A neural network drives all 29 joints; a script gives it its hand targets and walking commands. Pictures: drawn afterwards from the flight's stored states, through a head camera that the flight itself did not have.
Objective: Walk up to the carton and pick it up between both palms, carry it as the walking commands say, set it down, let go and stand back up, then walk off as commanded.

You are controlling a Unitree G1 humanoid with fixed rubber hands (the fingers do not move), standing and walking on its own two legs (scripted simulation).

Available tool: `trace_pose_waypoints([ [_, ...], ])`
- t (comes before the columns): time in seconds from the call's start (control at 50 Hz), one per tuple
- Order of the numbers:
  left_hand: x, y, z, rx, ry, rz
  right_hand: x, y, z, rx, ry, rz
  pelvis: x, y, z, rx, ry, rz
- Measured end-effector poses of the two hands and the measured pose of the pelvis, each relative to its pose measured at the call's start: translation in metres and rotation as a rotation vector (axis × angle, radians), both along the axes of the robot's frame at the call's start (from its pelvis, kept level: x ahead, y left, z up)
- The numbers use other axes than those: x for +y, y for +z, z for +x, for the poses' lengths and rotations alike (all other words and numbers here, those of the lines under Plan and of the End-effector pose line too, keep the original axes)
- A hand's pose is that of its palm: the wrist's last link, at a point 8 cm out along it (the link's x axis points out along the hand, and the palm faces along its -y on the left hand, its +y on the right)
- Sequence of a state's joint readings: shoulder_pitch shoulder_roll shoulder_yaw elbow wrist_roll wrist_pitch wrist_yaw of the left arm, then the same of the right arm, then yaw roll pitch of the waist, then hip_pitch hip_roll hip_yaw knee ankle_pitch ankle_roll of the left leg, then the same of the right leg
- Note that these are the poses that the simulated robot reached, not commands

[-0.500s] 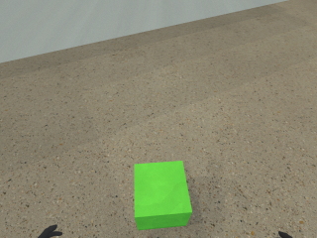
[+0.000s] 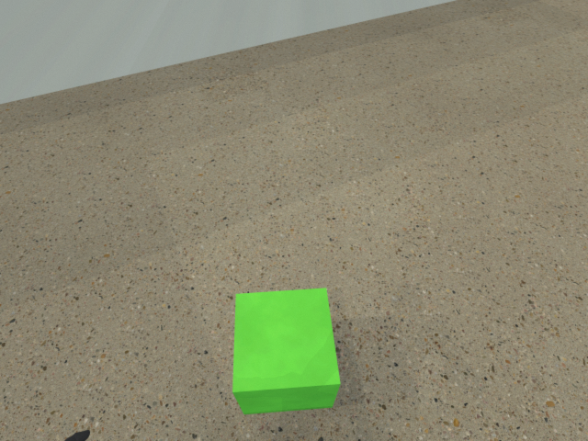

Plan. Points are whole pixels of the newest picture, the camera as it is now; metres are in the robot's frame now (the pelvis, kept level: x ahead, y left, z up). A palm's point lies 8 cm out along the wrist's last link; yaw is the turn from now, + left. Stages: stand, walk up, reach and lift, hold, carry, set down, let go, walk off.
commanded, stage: walk up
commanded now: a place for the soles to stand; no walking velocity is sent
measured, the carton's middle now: (284, 351) +0.46 +0.06 -0.64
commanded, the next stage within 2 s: reach and lift in 1.74 s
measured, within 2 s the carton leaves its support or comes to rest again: neither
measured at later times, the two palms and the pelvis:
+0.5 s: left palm out of the picture +0.12 +0.31 -0.08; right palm (535, 420) +0.20 -0.31 -0.10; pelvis +0.04 -0.02 +0.01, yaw +5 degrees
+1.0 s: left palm out of the picture +0.09 +0.33 -0.10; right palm out of the picture +0.16 -0.29 -0.09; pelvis +0.02 +0.01 +0.01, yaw +6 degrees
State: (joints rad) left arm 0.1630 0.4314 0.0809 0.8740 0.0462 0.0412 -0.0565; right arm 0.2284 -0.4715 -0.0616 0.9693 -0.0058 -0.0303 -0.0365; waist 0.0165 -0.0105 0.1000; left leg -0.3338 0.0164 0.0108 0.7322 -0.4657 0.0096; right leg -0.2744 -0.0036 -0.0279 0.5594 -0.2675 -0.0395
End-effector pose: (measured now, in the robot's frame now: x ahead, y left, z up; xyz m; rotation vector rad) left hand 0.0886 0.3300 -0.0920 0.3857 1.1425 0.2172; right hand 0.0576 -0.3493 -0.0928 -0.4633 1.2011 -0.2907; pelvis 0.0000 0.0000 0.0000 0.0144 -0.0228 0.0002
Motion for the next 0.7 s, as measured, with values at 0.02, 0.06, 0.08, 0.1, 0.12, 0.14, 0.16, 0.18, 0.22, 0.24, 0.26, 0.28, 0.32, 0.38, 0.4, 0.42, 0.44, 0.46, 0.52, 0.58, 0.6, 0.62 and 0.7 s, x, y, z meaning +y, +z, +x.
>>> trace_pose_waypoints([
  [0.02, -0.002, 0.0, 0.003, -0.014, 0.005, -0.004, 0.001, -0.001, 0.002, 0.004, 0.007, 0.005, -0.002, 0.0, 0.002, 0.001, 0.008, -0.002],
  [0.06, -0.005, -0.004, 0.011, -0.039, 0.018, -0.014, 0.002, -0.004, 0.007, 0.007, 0.024, 0.008, -0.003, -0.004, 0.007, 0.001, 0.026, -0.011],
  [0.08, -0.007, -0.006, 0.016, -0.049, 0.022, -0.019, 0.003, -0.005, 0.01, 0.007, 0.031, 0.008, -0.004, -0.005, 0.009, -0.003, 0.035, -0.009],
  [0.1, -0.009, -0.008, 0.02, -0.056, 0.027, -0.025, 0.006, -0.006, 0.013, 0.005, 0.036, 0.013, -0.006, -0.005, 0.012, -0.006, 0.038, 0.001],
  [0.12, -0.013, -0.009, 0.023, -0.061, 0.032, -0.033, 0.008, -0.006, 0.018, -0.001, 0.044, 0.021, -0.007, -0.004, 0.015, -0.007, 0.038, 0.008],
  [0.14, -0.018, -0.009, 0.027, -0.066, 0.035, -0.041, 0.01, -0.005, 0.025, -0.012, 0.052, 0.032, -0.009, -0.003, 0.018, -0.006, 0.036, 0.01],
  [0.16, -0.023, -0.009, 0.03, -0.07, 0.036, -0.048, 0.013, -0.005, 0.033, -0.024, 0.061, 0.043, -0.01, -0.001, 0.021, -0.004, 0.037, 0.004],
  [0.18, -0.028, -0.008, 0.033, -0.074, 0.034, -0.054, 0.015, -0.004, 0.042, -0.037, 0.071, 0.055, -0.012, 0.0, 0.024, -0.001, 0.042, -0.003],
  [0.22, -0.035, -0.006, 0.038, -0.085, 0.03, -0.058, 0.019, -0.004, 0.062, -0.065, 0.088, 0.078, -0.014, 0.002, 0.029, 0.002, 0.051, -0.009],
  [0.24, -0.037, -0.005, 0.041, -0.09, 0.031, -0.057, 0.021, -0.003, 0.072, -0.081, 0.097, 0.087, -0.016, 0.003, 0.031, 0.003, 0.055, -0.008],
  [0.26, -0.037, -0.003, 0.043, -0.095, 0.034, -0.053, 0.023, -0.003, 0.081, -0.095, 0.107, 0.094, -0.016, 0.003, 0.033, 0.003, 0.058, -0.008],
  [0.28, -0.037, -0.002, 0.045, -0.101, 0.04, -0.048, 0.024, -0.003, 0.09, -0.109, 0.116, 0.099, -0.017, 0.004, 0.034, 0.002, 0.063, -0.008],
  [0.32, -0.035, 0.003, 0.048, -0.11, 0.052, -0.033, 0.025, -0.003, 0.106, -0.131, 0.132, 0.107, -0.018, 0.004, 0.036, 0.0, 0.071, -0.011],
  [0.38, -0.028, 0.008, 0.046, -0.111, 0.07, -0.009, 0.029, -0.003, 0.125, -0.152, 0.149, 0.119, -0.018, 0.005, 0.038, -0.002, 0.078, -0.013],
  [0.4, -0.026, 0.01, 0.045, -0.109, 0.076, -0.002, 0.03, -0.002, 0.129, -0.155, 0.154, 0.122, -0.018, 0.006, 0.039, -0.002, 0.08, -0.013],
  [0.42, -0.024, 0.011, 0.043, -0.107, 0.083, 0.004, 0.032, -0.002, 0.132, -0.158, 0.159, 0.125, -0.018, 0.006, 0.039, -0.003, 0.083, -0.014],
  [0.44, -0.022, 0.012, 0.042, -0.105, 0.089, 0.01, 0.033, -0.002, 0.135, -0.158, 0.164, 0.127, -0.018, 0.006, 0.039, -0.003, 0.085, -0.014],
  [0.46, -0.02, 0.013, 0.04, -0.103, 0.095, 0.013, 0.034, -0.002, 0.137, -0.157, 0.168, 0.129, -0.017, 0.006, 0.039, -0.004, 0.087, -0.014],
  [0.52, -0.017, 0.013, 0.034, -0.095, 0.109, 0.016, 0.038, -0.002, 0.139, -0.149, 0.178, 0.131, -0.016, 0.007, 0.037, -0.007, 0.093, -0.015],
  [0.58, -0.016, 0.01, 0.028, -0.085, 0.117, 0.007, 0.041, -0.001, 0.136, -0.138, 0.181, 0.129, -0.015, 0.008, 0.035, -0.01, 0.095, -0.015],
  [0.6, -0.016, 0.009, 0.026, -0.082, 0.119, 0.003, 0.042, 0.0, 0.134, -0.134, 0.181, 0.127, -0.014, 0.008, 0.034, -0.011, 0.096, -0.016],
  [0.62, -0.016, 0.008, 0.024, -0.079, 0.12, -0.002, 0.042, 0.0, 0.132, -0.13, 0.181, 0.124, -0.013, 0.009, 0.033, -0.012, 0.097, -0.016],
  [0.7, -0.017, 0.002, 0.019, -0.073, 0.123, -0.025, 0.044, 0.003, 0.123, -0.112, 0.178, 0.111, -0.009, 0.01, 0.029, -0.016, 0.099, -0.017],
])
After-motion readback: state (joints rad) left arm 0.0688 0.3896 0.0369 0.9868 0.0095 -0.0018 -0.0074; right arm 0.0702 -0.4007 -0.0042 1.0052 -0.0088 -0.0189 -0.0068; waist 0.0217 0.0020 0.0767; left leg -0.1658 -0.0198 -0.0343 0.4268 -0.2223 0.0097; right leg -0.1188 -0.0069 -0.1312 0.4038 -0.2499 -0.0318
